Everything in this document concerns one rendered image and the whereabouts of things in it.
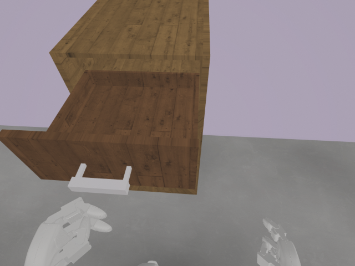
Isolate drawer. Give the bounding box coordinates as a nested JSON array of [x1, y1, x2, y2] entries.
[[0, 70, 200, 190]]

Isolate handle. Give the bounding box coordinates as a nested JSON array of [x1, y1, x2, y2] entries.
[[68, 163, 132, 195]]

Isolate left robot hand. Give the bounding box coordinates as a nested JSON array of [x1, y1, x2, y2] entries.
[[24, 197, 112, 266]]

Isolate cabinet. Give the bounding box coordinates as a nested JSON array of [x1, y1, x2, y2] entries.
[[49, 0, 210, 195]]

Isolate right robot hand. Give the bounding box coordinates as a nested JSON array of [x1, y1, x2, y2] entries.
[[257, 217, 301, 266]]

